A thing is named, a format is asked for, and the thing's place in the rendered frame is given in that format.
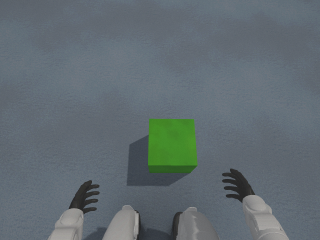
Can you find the robot left hand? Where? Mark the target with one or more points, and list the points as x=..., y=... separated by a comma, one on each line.
x=79, y=201

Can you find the carton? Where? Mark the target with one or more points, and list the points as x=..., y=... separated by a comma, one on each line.
x=172, y=146

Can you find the left robot forearm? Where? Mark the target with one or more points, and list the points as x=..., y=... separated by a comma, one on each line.
x=69, y=226

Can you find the right robot thigh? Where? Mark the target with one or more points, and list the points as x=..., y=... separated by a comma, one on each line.
x=194, y=225

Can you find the right robot forearm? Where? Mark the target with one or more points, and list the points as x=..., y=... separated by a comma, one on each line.
x=262, y=224

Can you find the robot right hand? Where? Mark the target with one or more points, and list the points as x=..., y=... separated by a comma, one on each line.
x=243, y=188

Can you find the robot left shin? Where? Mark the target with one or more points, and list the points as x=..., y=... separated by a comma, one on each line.
x=128, y=207

